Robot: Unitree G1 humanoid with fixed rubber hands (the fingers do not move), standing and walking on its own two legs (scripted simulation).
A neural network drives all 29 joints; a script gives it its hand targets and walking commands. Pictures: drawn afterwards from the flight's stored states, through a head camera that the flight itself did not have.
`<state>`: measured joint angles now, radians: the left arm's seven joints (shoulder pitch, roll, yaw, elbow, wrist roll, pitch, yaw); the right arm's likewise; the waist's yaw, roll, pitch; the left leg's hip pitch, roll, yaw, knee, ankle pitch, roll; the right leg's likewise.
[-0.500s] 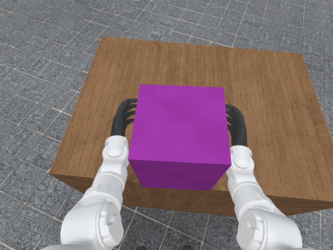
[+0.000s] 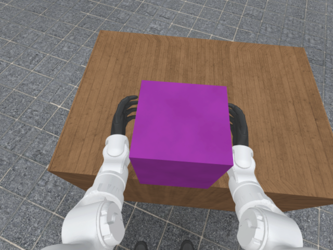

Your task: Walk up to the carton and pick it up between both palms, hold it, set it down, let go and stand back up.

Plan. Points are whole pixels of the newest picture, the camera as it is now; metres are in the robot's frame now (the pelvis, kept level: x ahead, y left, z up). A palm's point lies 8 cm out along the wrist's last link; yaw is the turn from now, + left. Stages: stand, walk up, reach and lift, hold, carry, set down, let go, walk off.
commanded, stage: set down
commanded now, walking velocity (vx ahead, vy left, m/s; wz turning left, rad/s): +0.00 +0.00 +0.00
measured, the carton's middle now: (178, 140) +0.38 -0.02 -0.06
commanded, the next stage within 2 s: none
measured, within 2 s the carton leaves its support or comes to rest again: neither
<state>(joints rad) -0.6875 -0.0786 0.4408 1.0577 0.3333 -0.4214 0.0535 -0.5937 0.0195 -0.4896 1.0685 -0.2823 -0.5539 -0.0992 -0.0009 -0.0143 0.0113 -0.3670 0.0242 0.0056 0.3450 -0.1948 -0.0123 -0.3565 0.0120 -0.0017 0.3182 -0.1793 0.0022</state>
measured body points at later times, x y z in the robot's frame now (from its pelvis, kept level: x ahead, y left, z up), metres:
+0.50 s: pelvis -0.03 +0.01 -0.02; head +0.09 +0.03 +0.42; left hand +0.41 +0.16 -0.02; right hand +0.38 -0.17 -0.03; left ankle -0.03 +0.13 -0.75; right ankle -0.03 -0.12 -0.75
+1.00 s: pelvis -0.04 +0.01 -0.02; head +0.04 +0.02 +0.42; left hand +0.42 +0.18 +0.04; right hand +0.40 -0.21 +0.04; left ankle -0.03 +0.13 -0.75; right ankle -0.03 -0.12 -0.75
